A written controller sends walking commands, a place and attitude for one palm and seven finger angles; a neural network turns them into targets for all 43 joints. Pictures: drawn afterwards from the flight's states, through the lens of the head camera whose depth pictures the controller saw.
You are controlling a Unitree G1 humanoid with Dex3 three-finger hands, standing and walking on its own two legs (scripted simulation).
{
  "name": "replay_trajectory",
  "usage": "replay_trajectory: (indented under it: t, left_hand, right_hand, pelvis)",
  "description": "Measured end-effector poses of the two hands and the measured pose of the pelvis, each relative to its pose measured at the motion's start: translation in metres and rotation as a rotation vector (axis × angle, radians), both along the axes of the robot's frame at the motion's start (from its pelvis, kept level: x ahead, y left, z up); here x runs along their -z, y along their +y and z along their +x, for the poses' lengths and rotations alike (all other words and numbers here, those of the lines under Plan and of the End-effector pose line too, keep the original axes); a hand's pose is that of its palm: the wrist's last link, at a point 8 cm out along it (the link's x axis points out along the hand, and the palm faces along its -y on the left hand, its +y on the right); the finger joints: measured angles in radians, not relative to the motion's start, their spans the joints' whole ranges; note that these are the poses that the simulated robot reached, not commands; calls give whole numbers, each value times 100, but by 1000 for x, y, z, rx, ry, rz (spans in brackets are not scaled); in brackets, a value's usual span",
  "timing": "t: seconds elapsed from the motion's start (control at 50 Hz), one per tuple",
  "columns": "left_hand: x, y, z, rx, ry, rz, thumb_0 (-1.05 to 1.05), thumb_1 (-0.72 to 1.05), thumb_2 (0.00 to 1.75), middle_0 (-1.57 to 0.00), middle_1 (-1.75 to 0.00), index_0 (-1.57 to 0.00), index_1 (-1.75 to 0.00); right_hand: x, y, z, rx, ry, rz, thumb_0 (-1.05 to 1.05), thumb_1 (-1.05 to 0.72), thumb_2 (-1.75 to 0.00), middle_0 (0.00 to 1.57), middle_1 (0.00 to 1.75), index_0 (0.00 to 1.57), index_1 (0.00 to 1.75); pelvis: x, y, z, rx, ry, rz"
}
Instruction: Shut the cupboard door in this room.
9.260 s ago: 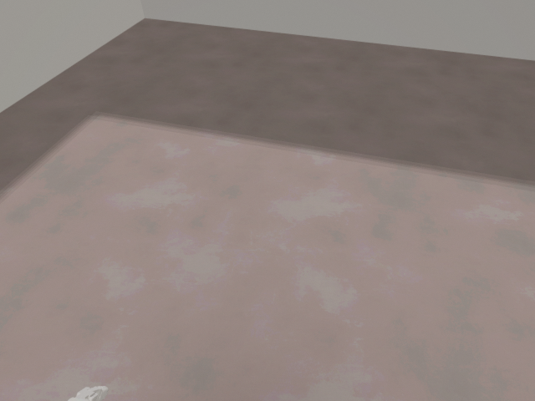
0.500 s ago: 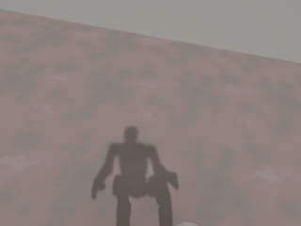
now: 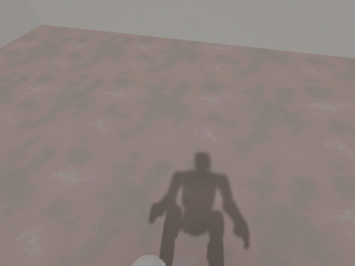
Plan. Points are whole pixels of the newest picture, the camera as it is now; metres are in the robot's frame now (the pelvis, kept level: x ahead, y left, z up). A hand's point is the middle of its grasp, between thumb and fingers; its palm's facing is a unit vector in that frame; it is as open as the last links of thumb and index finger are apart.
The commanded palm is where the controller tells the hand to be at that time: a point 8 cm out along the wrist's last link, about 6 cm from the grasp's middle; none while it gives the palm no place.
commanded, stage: turn or walk to find it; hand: left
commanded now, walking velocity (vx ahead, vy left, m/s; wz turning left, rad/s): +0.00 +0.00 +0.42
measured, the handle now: out of the picture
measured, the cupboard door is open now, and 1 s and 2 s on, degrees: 78 78 78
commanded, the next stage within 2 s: none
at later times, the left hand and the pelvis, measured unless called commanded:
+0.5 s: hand out of the picture -0.05 +0.27 -0.18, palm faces +0.27 -0.93 -0.24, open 7.4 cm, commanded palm none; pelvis -0.03 +0.05 +0.00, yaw +12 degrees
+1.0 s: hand out of the picture -0.05 +0.19 -0.14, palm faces +0.41 -0.87 -0.29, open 7.4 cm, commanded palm none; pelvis -0.05 -0.02 +0.00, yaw +25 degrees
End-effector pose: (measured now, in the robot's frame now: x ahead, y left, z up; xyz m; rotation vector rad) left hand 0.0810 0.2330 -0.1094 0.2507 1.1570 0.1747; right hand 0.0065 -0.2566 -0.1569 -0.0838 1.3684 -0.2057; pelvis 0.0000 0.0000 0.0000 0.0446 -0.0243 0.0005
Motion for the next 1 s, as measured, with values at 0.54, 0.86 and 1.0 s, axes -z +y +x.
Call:
replay_trajectory:
  t: [0.54,0.86,1.0]
  left_hand:
    - [32,83,-140,-322,119,-64,0,91,90,-20,-30,-20,-30]
    - [5,25,-112,-332,-61,18,0,91,90,-20,-30,-20,-30]
    - [-1,-5,-156,-434,-6,2,0,90,90,-20,-30,-20,-30]
  right_hand:
    - [-41,95,102,-371,-218,-66,0,-91,-89,20,30,21,30]
    - [8,27,46,-369,-26,7,0,-91,-89,20,30,21,30]
    - [1,7,53,-435,7,1,0,-91,-89,20,30,20,29]
  pelvis:
    - [-1,51,-36,-222,-4,-65]
    - [10,-5,-49,-361,-1,-20]
    - [0,-19,-52,-438,-4,0]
